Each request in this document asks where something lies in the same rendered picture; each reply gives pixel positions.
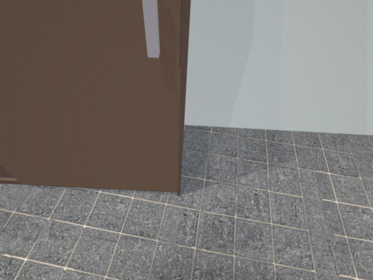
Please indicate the wardrobe door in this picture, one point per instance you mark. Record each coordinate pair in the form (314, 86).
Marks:
(4, 173)
(81, 104)

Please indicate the handle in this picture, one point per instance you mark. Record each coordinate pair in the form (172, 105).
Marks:
(150, 13)

